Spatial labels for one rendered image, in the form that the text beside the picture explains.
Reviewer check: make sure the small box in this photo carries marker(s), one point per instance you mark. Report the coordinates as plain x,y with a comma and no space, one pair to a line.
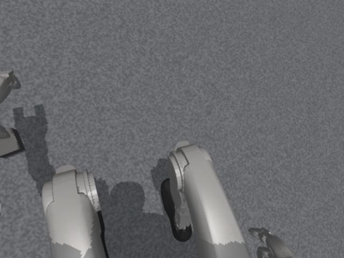
12,145

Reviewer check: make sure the left robot hand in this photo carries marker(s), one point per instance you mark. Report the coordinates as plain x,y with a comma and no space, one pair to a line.
7,81

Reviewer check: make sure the right robot foot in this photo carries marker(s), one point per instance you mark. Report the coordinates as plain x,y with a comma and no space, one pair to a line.
169,207

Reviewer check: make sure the right robot hand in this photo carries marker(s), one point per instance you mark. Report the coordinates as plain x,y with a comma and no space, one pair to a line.
276,248

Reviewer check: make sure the left robot foot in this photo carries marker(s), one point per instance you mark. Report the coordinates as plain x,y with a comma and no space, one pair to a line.
102,233

